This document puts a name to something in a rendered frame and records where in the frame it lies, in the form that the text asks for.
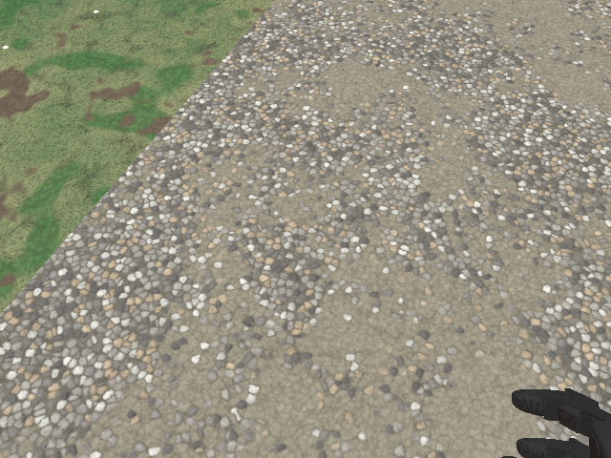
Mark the robot right hand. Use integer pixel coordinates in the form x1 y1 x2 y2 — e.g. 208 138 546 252
501 388 611 458

